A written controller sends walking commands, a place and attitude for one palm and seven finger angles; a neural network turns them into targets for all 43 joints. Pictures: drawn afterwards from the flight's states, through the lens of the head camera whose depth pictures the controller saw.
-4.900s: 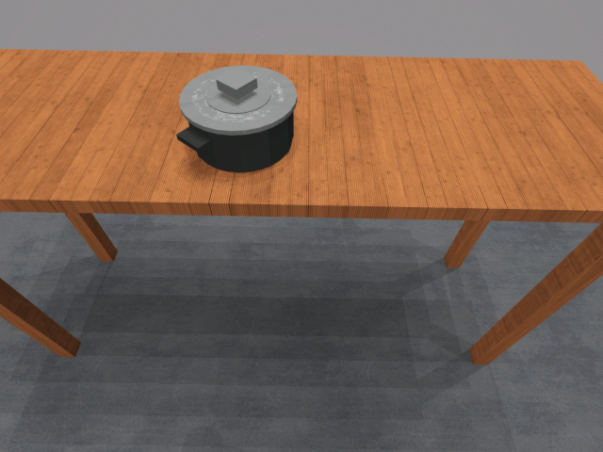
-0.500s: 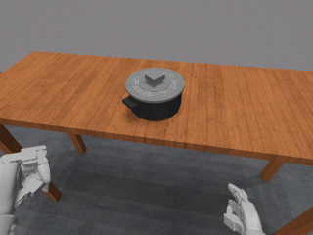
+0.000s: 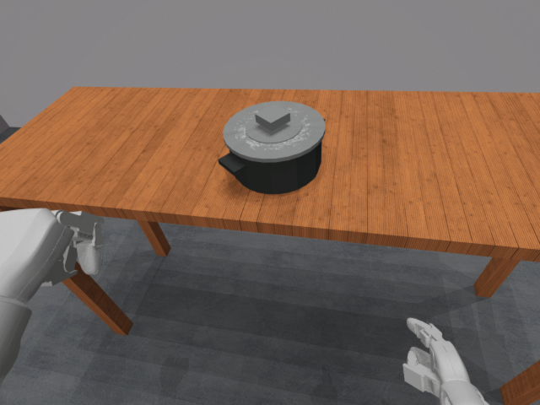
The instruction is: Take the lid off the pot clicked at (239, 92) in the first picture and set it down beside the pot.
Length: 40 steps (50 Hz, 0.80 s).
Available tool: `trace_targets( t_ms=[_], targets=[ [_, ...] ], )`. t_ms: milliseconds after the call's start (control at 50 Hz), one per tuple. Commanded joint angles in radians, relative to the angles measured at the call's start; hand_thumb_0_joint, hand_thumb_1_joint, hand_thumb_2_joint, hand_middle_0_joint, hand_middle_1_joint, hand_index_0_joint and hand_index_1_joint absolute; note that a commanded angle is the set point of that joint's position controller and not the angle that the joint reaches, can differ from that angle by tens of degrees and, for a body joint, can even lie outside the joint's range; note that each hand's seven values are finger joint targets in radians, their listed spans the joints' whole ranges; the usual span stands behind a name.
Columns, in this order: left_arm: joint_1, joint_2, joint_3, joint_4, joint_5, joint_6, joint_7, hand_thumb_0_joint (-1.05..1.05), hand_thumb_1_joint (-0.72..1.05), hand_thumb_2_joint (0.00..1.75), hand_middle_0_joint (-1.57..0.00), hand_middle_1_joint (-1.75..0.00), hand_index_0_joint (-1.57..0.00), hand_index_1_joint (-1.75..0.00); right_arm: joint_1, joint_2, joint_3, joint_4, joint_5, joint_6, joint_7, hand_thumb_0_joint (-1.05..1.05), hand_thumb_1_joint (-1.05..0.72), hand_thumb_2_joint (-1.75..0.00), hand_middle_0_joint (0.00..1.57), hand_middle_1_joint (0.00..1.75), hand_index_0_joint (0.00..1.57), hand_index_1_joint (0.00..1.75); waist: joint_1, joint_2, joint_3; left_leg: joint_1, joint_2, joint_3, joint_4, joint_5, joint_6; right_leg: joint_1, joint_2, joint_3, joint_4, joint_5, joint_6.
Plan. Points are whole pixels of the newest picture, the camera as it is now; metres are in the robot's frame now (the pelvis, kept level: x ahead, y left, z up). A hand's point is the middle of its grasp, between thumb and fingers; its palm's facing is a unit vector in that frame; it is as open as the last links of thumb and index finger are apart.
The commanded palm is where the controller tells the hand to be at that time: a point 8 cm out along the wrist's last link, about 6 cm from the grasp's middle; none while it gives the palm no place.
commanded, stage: reach forward and open the fingers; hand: left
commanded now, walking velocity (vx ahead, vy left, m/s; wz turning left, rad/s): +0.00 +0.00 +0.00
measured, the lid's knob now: (272, 117) +0.56 +0.08 +0.16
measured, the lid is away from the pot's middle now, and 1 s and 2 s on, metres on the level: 0.00 0.00 0.00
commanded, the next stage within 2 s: move the open hand above the knob in 0.84 s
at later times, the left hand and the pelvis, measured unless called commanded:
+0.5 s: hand (63, 243) +0.23 +0.27 +0.20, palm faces -0.09 +0.01 -1.00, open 7.4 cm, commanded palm +0.20 +0.26 +0.27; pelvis -0.04 +0.01 +0.00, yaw +2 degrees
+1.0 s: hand (61, 207) +0.26 +0.28 +0.22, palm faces -0.03 +0.02 -1.00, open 10.3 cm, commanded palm +0.23 +0.26 +0.29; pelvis -0.06 +0.02 +0.00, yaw +2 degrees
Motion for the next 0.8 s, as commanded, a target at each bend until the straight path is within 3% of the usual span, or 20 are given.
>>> trace_targets(
  t_ms=[0,40,80,100,160,180,220,280,300,380,420,460,480,520,580,620,680,720,760,780],
  targets=[
    [-0.214,0.212,0.099,-0.098,0.042,0.006,-0.102,0.00,0.44,1.19,-1.19,-1.00,-1.19,-1.00,-0.201,-0.092,-0.026,-0.184,0.018,-0.055,0.002,0.00,-0.90,-0.90,0.20,0.30,0.20,0.30,-0.012,-0.085,-0.181,0.168,-0.030,-0.020,-0.058,0.186,0.014,-0.070,0.023,-0.015,-0.098,0.238,0.007],
    [-0.282,0.238,0.091,-0.042,0.040,-0.006,-0.150,0.00,0.37,1.24,-1.17,-0.93,-1.17,-0.93,-0.194,-0.094,-0.025,-0.163,0.014,-0.065,-0.008,0.00,-0.90,-0.90,0.20,0.30,0.20,0.30,-0.017,-0.096,-0.138,0.170,-0.035,-0.028,-0.072,0.157,0.019,-0.096,0.028,-0.015,-0.121,0.209,0.011],
    [-0.329,0.309,0.137,-0.007,0.048,-0.009,-0.195,0.00,0.30,1.28,-1.15,-0.86,-1.15,-0.86,-0.220,-0.092,-0.020,-0.166,0.019,-0.079,-0.011,0.00,-0.90,-0.90,0.20,0.30,0.20,0.30,-0.015,-0.090,-0.137,0.185,-0.037,-0.029,-0.069,0.164,0.019,-0.086,0.034,-0.008,-0.133,0.227,0.006],
    [-0.409,0.322,0.122,0.022,0.052,-0.023,-0.221,0.00,0.26,1.30,-1.13,-0.83,-1.13,-0.83,-0.197,-0.093,-0.012,-0.151,0.012,-0.073,-0.019,0.00,-0.90,-0.90,0.20,0.30,0.20,0.30,-0.017,-0.093,-0.153,0.180,-0.048,-0.030,-0.081,0.159,0.022,-0.066,0.025,-0.015,-0.133,0.214,0.007],
    [-0.515,0.332,0.102,0.041,0.051,-0.053,-0.280,0.00,0.15,1.36,-1.10,-0.72,-1.10,-0.72,-0.206,-0.089,-0.013,-0.142,0.010,-0.085,-0.028,0.00,-0.90,-0.90,0.20,0.30,0.20,0.30,-0.012,-0.054,-0.155,0.221,-0.048,-0.032,-0.098,0.152,0.022,-0.068,0.028,-0.013,-0.153,0.191,0.009],
    [-0.480,0.324,0.103,0.051,0.051,-0.048,-0.296,0.00,0.12,1.38,-1.08,-0.68,-1.08,-0.68,-0.220,-0.086,-0.017,-0.158,0.010,-0.095,-0.022,0.00,-0.90,-0.90,0.20,0.30,0.20,0.30,-0.019,-0.028,-0.163,0.236,-0.049,-0.035,-0.088,0.169,0.023,-0.066,0.039,-0.008,-0.157,0.217,0.003],
    [-0.559,0.330,0.089,0.099,0.049,-0.062,-0.331,0.00,0.05,1.42,-1.06,-0.61,-1.06,-0.61,-0.203,-0.089,-0.011,-0.139,0.007,-0.087,-0.021,0.00,-0.90,-0.90,0.20,0.30,0.20,0.30,-0.017,-0.073,-0.155,0.224,-0.052,-0.029,-0.107,0.160,0.021,-0.052,0.030,-0.019,-0.162,0.204,0.008],
    [-0.591,0.338,0.092,0.134,0.053,-0.063,-0.363,0.00,-0.05,1.49,-1.02,-0.51,-1.02,-0.51,-0.212,-0.095,-0.016,-0.148,0.004,-0.093,-0.017,0.00,-0.90,-0.90,0.20,0.30,0.20,0.30,-0.021,-0.027,-0.149,0.239,-0.052,-0.031,-0.119,0.140,0.020,-0.060,0.048,-0.012,-0.182,0.181,0.002],
    [-0.676,0.333,0.061,0.142,0.058,-0.075,-0.379,0.00,-0.09,1.51,-1.00,-0.47,-1.00,-0.47,-0.211,-0.089,-0.005,-0.141,0.000,-0.087,-0.017,0.00,-0.90,-0.90,0.20,0.30,0.20,0.30,-0.019,-0.051,-0.163,0.227,-0.062,-0.029,-0.129,0.129,0.022,-0.046,0.034,-0.018,-0.183,0.158,0.004],
    [-0.707,0.319,0.050,0.183,0.065,-0.074,-0.393,0.00,-0.22,1.59,-0.95,-0.33,-0.95,-0.33,-0.203,-0.094,-0.018,-0.151,0.002,-0.102,-0.014,0.00,-0.90,-0.90,0.20,0.30,0.20,0.30,-0.019,-0.014,-0.153,0.252,-0.048,-0.040,-0.152,0.075,0.020,-0.071,0.055,-0.014,-0.195,0.092,-0.004],
    [-0.819,0.336,0.036,0.218,0.078,-0.087,-0.399,0.00,-0.28,1.64,-0.92,-0.26,-0.92,-0.26,-0.199,-0.093,-0.011,-0.141,0.002,-0.100,-0.015,0.00,-0.90,-0.90,0.20,0.30,0.20,0.30,-0.012,-0.061,-0.155,0.233,-0.050,-0.035,-0.167,0.044,0.020,-0.061,0.040,-0.019,-0.194,0.047,-0.001],
    [-0.862,0.321,0.013,0.262,0.085,-0.087,-0.401,0.00,-0.34,1.68,-0.89,-0.19,-0.89,-0.19,-0.196,-0.094,-0.011,-0.139,0.001,-0.102,-0.018,0.00,-0.90,-0.90,0.20,0.30,0.20,0.30,-0.011,-0.035,-0.131,0.217,-0.048,-0.040,-0.186,-0.009,0.019,-0.079,0.041,-0.021,-0.192,-0.001,-0.004],
    [-0.821,0.314,0.031,0.251,0.085,-0.076,-0.397,0.00,-0.37,1.69,-0.88,-0.15,-0.88,-0.15,-0.189,-0.097,-0.022,-0.146,0.003,-0.110,-0.010,0.00,-0.90,-0.90,0.20,0.30,0.20,0.30,-0.013,-0.008,-0.158,0.242,-0.043,-0.054,-0.185,0.002,0.017,-0.073,0.059,-0.017,-0.190,0.022,-0.012],
    [-0.923,0.303,-0.012,0.237,0.093,-0.087,-0.402,0.00,-0.44,1.71,-0.86,-0.08,-0.86,-0.08,-0.199,-0.092,-0.015,-0.144,0.005,-0.109,-0.008,0.00,-0.90,-0.90,0.20,0.30,0.20,0.30,-0.010,-0.023,-0.169,0.232,-0.042,-0.050,-0.197,-0.022,0.017,-0.062,0.042,-0.020,-0.179,0.000,-0.010],
    [-0.891,0.315,0.019,0.252,0.102,-0.076,-0.393,0.00,-0.43,1.69,-0.85,-0.08,-0.85,-0.08,-0.186,-0.098,-0.026,-0.146,0.004,-0.123,-0.002,0.00,-0.90,-0.90,0.20,0.30,0.20,0.30,-0.005,0.016,-0.191,0.247,-0.036,-0.071,-0.201,-0.030,0.015,-0.062,0.059,-0.015,-0.168,0.016,-0.019],
    [-0.981,0.318,-0.006,0.298,0.116,-0.076,-0.399,0.00,-0.43,1.68,-0.85,-0.08,-0.85,-0.08,-0.186,-0.097,-0.018,-0.133,0.005,-0.114,-0.004,0.00,-0.90,-0.90,0.20,0.30,0.20,0.30,-0.006,-0.038,-0.165,0.216,-0.034,-0.063,-0.214,-0.067,0.015,-0.071,0.043,-0.020,-0.167,-0.021,-0.015],
    [-0.977,0.290,-0.017,0.317,0.115,-0.063,-0.396,0.00,-0.42,1.66,-0.84,-0.08,-0.84,-0.08,-0.178,-0.101,-0.026,-0.138,0.010,-0.122,-0.002,0.00,-0.90,-0.90,0.20,0.30,0.20,0.30,-0.011,-0.002,-0.167,0.225,-0.031,-0.076,-0.214,-0.096,0.013,-0.088,0.059,-0.015,-0.159,-0.019,-0.020],
    [-1.077,0.274,-0.063,0.316,0.126,-0.068,-0.403,0.00,-0.42,1.66,-0.84,-0.08,-0.84,-0.08,-0.186,-0.092,-0.019,-0.132,0.011,-0.119,-0.003,0.00,-0.90,-0.90,0.20,0.30,0.20,0.30,-0.013,-0.028,-0.170,0.215,-0.025,-0.080,-0.229,-0.132,0.012,-0.091,0.043,-0.020,-0.144,-0.042,-0.018],
    [-1.096,0.291,-0.055,0.350,0.134,-0.065,-0.404,0.00,-0.42,1.65,-0.84,-0.08,-0.84,-0.08,-0.175,-0.096,-0.020,-0.125,0.009,-0.118,-0.008,0.00,-0.90,-0.90,0.20,0.30,0.20,0.30,-0.009,-0.030,-0.170,0.205,-0.027,-0.088,-0.233,-0.160,0.012,-0.097,0.044,-0.018,-0.139,-0.057,-0.019],
    [-1.061,0.298,-0.033,0.327,0.133,-0.060,-0.400,0.00,-0.42,1.65,-0.84,-0.08,-0.84,-0.08,-0.173,-0.101,-0.026,-0.133,0.011,-0.124,-0.005,0.00,-0.90,-0.90,0.20,0.30,0.20,0.30,-0.012,0.013,-0.194,0.229,-0.025,-0.090,-0.223,-0.145,0.010,-0.096,0.058,-0.013,-0.139,-0.036,-0.022]
  ],
)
